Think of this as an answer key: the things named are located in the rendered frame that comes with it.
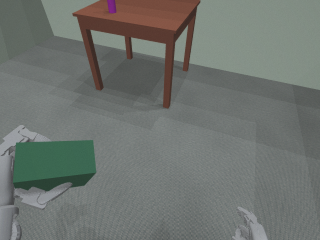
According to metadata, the sponge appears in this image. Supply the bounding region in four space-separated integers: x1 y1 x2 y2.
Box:
13 140 96 192

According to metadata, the left robot hand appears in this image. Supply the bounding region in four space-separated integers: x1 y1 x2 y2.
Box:
0 125 73 210

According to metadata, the right robot hand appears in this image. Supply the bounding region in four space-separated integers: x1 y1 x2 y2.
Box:
232 206 269 240

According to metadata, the table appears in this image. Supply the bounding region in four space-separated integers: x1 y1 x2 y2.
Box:
72 0 201 109

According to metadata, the robot left forearm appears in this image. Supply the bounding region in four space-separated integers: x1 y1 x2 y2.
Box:
0 205 22 240

